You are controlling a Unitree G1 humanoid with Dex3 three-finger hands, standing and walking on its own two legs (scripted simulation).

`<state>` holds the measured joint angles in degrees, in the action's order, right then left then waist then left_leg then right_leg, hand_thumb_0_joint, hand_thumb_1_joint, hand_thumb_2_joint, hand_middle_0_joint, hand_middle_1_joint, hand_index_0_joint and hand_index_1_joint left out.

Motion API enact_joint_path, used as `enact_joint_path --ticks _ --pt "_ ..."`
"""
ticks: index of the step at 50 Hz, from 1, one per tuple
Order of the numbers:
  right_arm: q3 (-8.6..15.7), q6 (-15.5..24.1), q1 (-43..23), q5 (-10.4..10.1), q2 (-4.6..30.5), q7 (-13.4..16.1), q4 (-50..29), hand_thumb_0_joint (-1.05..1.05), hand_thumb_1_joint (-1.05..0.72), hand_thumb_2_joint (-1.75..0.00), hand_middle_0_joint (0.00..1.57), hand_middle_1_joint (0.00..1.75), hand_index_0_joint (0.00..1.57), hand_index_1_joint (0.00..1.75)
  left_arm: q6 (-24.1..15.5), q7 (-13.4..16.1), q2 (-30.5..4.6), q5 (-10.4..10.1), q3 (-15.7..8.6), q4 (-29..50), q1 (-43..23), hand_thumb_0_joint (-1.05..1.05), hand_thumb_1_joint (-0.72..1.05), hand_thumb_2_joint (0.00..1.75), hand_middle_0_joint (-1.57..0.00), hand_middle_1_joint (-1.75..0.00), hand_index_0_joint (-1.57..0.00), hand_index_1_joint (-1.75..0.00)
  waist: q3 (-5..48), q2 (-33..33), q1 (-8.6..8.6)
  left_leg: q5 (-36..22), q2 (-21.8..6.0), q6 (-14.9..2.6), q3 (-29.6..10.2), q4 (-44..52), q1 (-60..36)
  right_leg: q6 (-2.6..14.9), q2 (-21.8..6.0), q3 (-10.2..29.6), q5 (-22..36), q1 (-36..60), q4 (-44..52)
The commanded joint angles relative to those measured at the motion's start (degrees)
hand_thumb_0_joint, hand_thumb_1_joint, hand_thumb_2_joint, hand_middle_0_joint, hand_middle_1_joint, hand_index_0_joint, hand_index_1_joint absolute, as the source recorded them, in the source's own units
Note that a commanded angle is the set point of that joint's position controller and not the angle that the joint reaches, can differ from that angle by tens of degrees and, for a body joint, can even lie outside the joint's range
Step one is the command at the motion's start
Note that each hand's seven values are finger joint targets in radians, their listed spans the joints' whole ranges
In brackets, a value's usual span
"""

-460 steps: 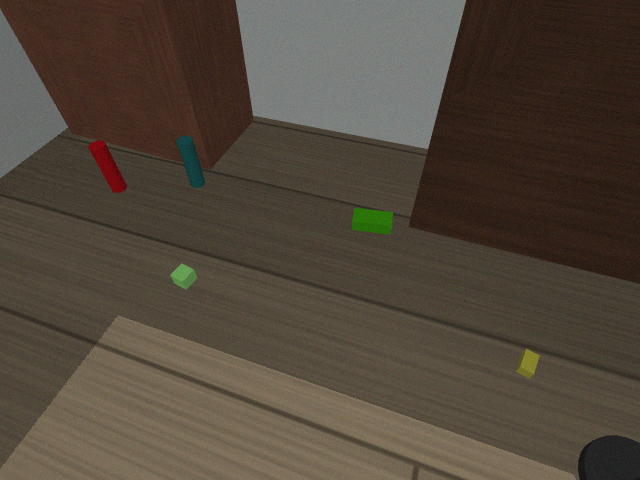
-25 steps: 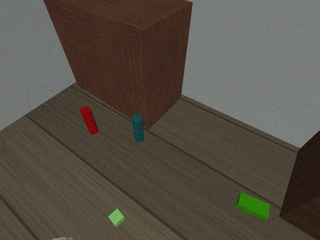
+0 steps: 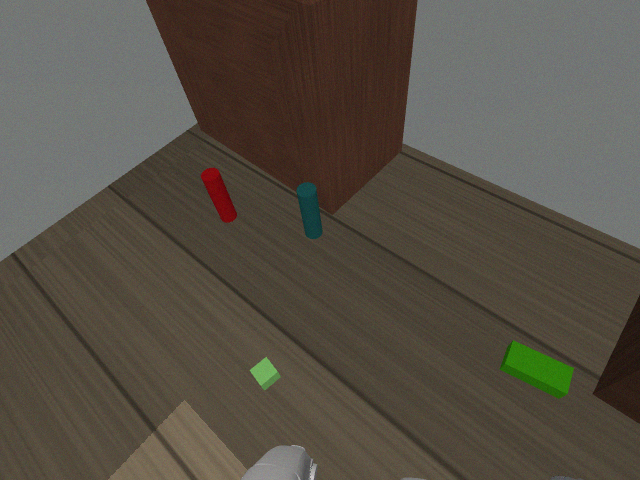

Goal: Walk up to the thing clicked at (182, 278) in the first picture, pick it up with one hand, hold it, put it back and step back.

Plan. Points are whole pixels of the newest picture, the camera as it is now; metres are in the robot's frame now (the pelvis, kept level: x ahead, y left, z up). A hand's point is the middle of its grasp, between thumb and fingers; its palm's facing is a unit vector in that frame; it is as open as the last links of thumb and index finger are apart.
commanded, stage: walk up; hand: left
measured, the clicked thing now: (265, 373) +0.44 +0.28 -0.74
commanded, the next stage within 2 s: stand in 1.48 s
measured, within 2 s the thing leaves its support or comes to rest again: neither
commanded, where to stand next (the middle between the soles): +0.06 +0.04 m, yaw -1 degrees
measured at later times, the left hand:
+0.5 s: hand out of the picture +0.08 +0.31 -0.16, palm faces +0.03 -0.94 -0.35, open 7.4 cm
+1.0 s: hand (142, 471) +0.13 +0.30 -0.16, palm faces +0.02 -0.94 -0.34, open 7.4 cm
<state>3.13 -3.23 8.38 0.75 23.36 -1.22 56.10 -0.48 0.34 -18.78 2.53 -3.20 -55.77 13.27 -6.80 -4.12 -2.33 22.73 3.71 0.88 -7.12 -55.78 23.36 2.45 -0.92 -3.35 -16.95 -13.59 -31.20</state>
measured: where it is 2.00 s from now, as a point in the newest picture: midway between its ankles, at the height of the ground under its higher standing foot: outside the picture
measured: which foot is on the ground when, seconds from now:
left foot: up 0.00-0.20, down 0.22-0.62, up 0.64-0.84, down 0.86-1.00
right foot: down 0.00-0.24, up 0.26-0.54, down 0.56-1.00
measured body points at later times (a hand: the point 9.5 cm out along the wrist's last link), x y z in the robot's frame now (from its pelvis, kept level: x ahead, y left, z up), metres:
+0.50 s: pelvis +0.04 +0.04 -0.01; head +0.06 +0.05 +0.44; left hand +0.08 +0.36 -0.13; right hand +0.14 -0.28 -0.11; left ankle +0.03 +0.16 -0.74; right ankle +0.11 -0.11 -0.71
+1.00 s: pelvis +0.02 +0.04 -0.01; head +0.05 +0.05 +0.44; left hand +0.13 +0.35 -0.14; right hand +0.08 -0.27 -0.14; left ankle -0.01 +0.16 -0.74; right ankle +0.10 -0.10 -0.74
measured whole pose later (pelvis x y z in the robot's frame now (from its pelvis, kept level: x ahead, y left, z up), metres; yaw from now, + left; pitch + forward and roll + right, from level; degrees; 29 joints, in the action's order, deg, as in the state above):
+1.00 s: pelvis +0.02 +0.04 -0.01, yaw +2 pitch -3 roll +1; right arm 0.7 -0.7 11.0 1.2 20.2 -0.3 59.6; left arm 1.1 -0.4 -21.9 -0.1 -1.4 -55.9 5.4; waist -5.4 2.4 0.1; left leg 22.2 0.5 -0.2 0.7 -35.8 10.8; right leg 0.6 -2.2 2.9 -14.3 -20.7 -36.6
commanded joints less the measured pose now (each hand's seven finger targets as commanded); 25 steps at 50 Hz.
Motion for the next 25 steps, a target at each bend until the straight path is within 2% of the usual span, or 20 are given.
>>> enact_joint_path --ticks 1,2,3,4,5,7,9,10,11,12,13,14,15,16,17,19,21,23,24,25 --pt "2.39 3.12 -5.53 0.85 11.43 -0.28 -7.09 0.00 -0.90 -0.90 0.20 0.30 0.20 0.30 -2.62 0.27 -18.73 -0.20 -5.91 5.53 5.86 0.00 0.90 0.90 -0.20 -0.30 -0.20 -0.30 5.82 15.22 -4.80 4.31 -3.68 0.06 0.68 9.05 17.03 9.73 -16.69 23.06 -12.71 25.48 15.97" --pt "2.52 3.60 -6.02 1.05 11.58 -0.48 -7.37 0.00 -0.90 -0.90 0.20 0.30 0.20 0.30 -2.67 -0.10 -19.22 -0.33 -6.32 5.71 6.73 0.00 0.90 0.90 -0.20 -0.30 -0.20 -0.30 4.13 14.71 -4.98 5.70 -4.44 -0.15 1.44 11.22 16.36 10.52 -17.71 23.12 -13.37 24.37 16.71" --pt "2.69 4.13 -6.01 1.16 11.69 -0.67 -7.52 0.00 -0.90 -0.90 0.20 0.30 0.20 0.30 -2.72 -0.48 -19.52 -0.48 -6.48 5.90 7.74 0.00 0.90 0.90 -0.20 -0.30 -0.20 -0.30 2.90 14.40 -5.03 6.30 -4.65 -0.45 2.28 13.64 14.45 10.40 -17.60 22.36 -13.56 22.58 17.32" --pt "2.69 4.59 -5.69 1.30 11.22 -0.86 -7.62 0.00 -0.90 -0.90 0.20 0.30 0.20 0.30 -2.71 -0.83 -20.14 -0.43 -6.51 6.28 7.51 0.00 0.90 0.90 -0.20 -0.30 -0.20 -0.30 1.82 14.33 -4.37 6.89 -5.37 -0.99 3.55 15.74 11.33 10.58 -17.83 21.05 -13.66 18.70 17.80" --pt "2.69 4.99 -4.62 1.27 10.83 -1.15 -7.31 0.00 -0.90 -0.90 0.20 0.30 0.20 0.30 -2.58 -1.21 -20.16 -0.34 -6.35 7.09 6.65 0.00 0.90 0.90 -0.20 -0.30 -0.20 -0.30 1.33 14.19 -3.48 7.06 -5.11 -1.24 5.06 18.16 7.04 10.34 -16.79 18.59 -12.43 14.62 17.61" --pt "3.02 5.63 -0.32 0.83 9.71 -1.42 -6.07 0.00 -0.90 -0.90 0.20 0.30 0.20 0.30 -2.22 -1.68 -19.17 -0.45 -5.68 8.42 4.01 0.00 0.90 0.90 -0.20 -0.30 -0.20 -0.30 2.00 13.63 -0.86 2.22 -3.85 -1.81 7.83 23.34 -2.36 8.60 -13.14 12.17 -5.85 7.73 15.57" --pt "3.34 6.17 7.71 0.44 8.25 -0.84 -3.67 0.00 -0.90 -0.90 0.20 0.30 0.20 0.30 -1.48 -1.84 -17.71 -0.98 -4.68 10.09 -0.16 0.00 0.90 0.90 -0.20 -0.30 -0.20 -0.30 5.10 9.99 3.84 -11.48 -1.84 -1.93 11.96 32.51 -16.58 6.04 -9.76 5.33 -1.32 -0.45 7.23" --pt "3.96 6.37 11.44 0.50 8.80 -0.03 -2.45 0.00 -0.90 -0.90 0.20 0.30 0.20 0.30 -1.15 -1.85 -15.07 -1.24 -3.57 10.76 -1.00 0.00 0.90 0.90 -0.20 -0.30 -0.20 -0.30 7.09 6.49 5.83 -13.90 -1.15 -2.04 11.71 33.02 -24.55 3.98 -7.24 2.04 0.71 -5.91 0.56" --pt "4.67 6.53 13.66 0.96 11.30 0.85 -2.50 0.00 -0.90 -0.90 0.20 0.30 0.20 0.30 -1.02 -1.80 -11.31 -1.38 -2.19 11.57 -0.65 0.00 0.90 0.90 -0.20 -0.30 -0.20 -0.30 9.21 -1.08 7.02 -7.46 -7.72 -3.54 1.62 36.42 -29.78 1.80 -4.09 -1.14 -2.73 -12.77 -8.96" --pt "5.09 6.83 13.54 1.94 15.52 1.50 -3.75 0.00 -0.90 -0.90 0.20 0.30 0.20 0.30 -0.62 -1.76 -8.95 -1.57 -1.31 12.69 -1.62 0.00 0.90 0.90 -0.20 -0.30 -0.20 -0.30 7.17 -9.35 7.00 3.25 -20.77 -8.15 -20.58 41.81 -29.52 -0.57 2.01 -0.56 -15.63 -24.43 -19.40" --pt "5.54 6.79 10.35 1.46 18.83 1.84 -5.52 0.00 -0.90 -0.90 0.20 0.30 0.20 0.30 0.13 -1.15 -14.21 -1.01 -2.83 10.76 -0.09 0.00 0.90 0.90 -0.20 -0.30 -0.20 -0.30 4.70 -3.01 6.34 15.85 -25.81 -13.49 -25.50 43.98 -18.14 -0.50 -1.25 7.55 -16.06 -20.46 -23.72" --pt "5.53 6.65 7.83 0.60 19.16 1.65 -6.16 0.00 -0.90 -0.90 0.20 0.30 0.20 0.30 0.13 -1.16 -16.98 -1.28 -3.44 9.93 0.31 0.00 0.90 0.90 -0.20 -0.30 -0.20 -0.30 -0.35 -4.07 5.69 18.31 -26.55 -16.49 -25.38 46.07 -12.38 -0.28 -2.83 8.27 -14.67 -19.32 -26.74" --pt "4.90 6.77 5.36 0.69 16.95 1.60 -6.98 0.00 -0.90 -0.90 0.20 0.30 0.20 0.30 -0.14 -1.28 -16.97 -1.48 -3.21 9.33 1.97 0.00 0.90 0.90 -0.20 -0.30 -0.20 -0.30 -1.13 -2.92 4.02 10.69 -24.06 -16.23 -20.78 44.56 -14.61 -0.32 -2.79 9.20 -12.81 -20.50 -27.15" --pt "3.76 7.17 4.62 0.56 14.78 1.80 -7.57 0.00 -0.90 -0.90 0.20 0.30 0.20 0.30 -0.20 -1.35 -16.34 -1.46 -3.13 7.91 3.71 0.00 0.90 0.90 -0.20 -0.30 -0.20 -0.30 -0.38 -2.40 2.98 1.44 -20.76 -13.81 -14.44 41.80 -17.14 -0.60 -2.63 11.16 -11.07 -21.02 -25.64" --pt "3.36 7.57 4.18 0.39 13.72 1.93 -8.20 0.00 -0.90 -0.90 0.20 0.30 0.20 0.30 -0.22 -1.47 -16.24 -1.60 -3.18 6.62 5.39 0.00 0.90 0.90 -0.20 -0.30 -0.20 -0.30 0.25 -2.97 2.35 -5.72 -19.57 -12.67 -9.62 40.02 -17.12 -0.68 -3.22 10.27 -9.30 -19.73 -23.82" --pt "2.73 8.14 4.83 0.13 13.35 2.07 -7.81 0.00 -0.90 -0.90 0.20 0.30 0.20 0.30 -0.09 -1.62 -15.22 -1.96 -2.85 5.38 4.48 0.00 0.90 0.90 -0.20 -0.30 -0.20 -0.30 0.31 -3.39 2.63 -19.37 -18.05 -11.60 -4.20 37.98 -11.60 -1.70 -2.47 9.26 -7.29 -13.56 -20.90" --pt "1.91 7.81 0.92 0.23 11.97 2.18 -8.62 0.00 -0.90 -0.90 0.20 0.30 0.20 0.30 0.03 -1.49 -13.23 -2.63 -1.96 5.13 3.75 0.00 0.90 0.90 -0.20 -0.30 -0.20 -0.30 0.90 -5.26 1.74 -30.01 -16.52 -10.39 1.59 35.39 -7.77 -2.15 -2.46 6.83 -4.48 -6.87 -14.43" --pt "1.74 6.81 -0.02 -0.05 12.40 2.19 -8.91 0.00 -0.90 -0.90 0.20 0.30 0.20 0.30 -0.27 -1.01 -13.52 -2.84 -1.80 5.15 2.09 0.00 0.90 0.90 -0.20 -0.30 -0.20 -0.30 1.93 -8.48 1.88 -40.56 -16.41 -10.46 3.74 30.96 -7.20 -2.46 -2.07 3.20 -0.76 -3.80 -11.89" --pt "2.02 6.13 0.14 -0.46 12.80 2.18 -8.93 0.00 -0.90 -0.90 0.20 0.30 0.20 0.30 -0.38 -0.64 -13.66 -2.92 -1.91 4.70 2.12 0.00 0.90 0.90 -0.20 -0.30 -0.20 -0.30 2.87 -9.15 1.96 -43.11 -16.73 -10.71 3.41 28.53 -7.76 -2.52 -1.19 2.13 0.64 -2.48 -11.08" --pt "2.17 5.38 0.32 -0.78 13.16 2.25 -8.95 0.00 -0.90 -0.90 0.20 0.30 0.20 0.30 -0.45 -0.28 -14.00 -2.79 -1.98 4.32 1.94 0.00 0.90 0.90 -0.20 -0.30 -0.20 -0.30 3.76 -8.53 2.05 -42.74 -16.09 -10.71 3.78 26.41 -7.90 -2.36 -0.57 1.45 2.66 -1.48 -9.13"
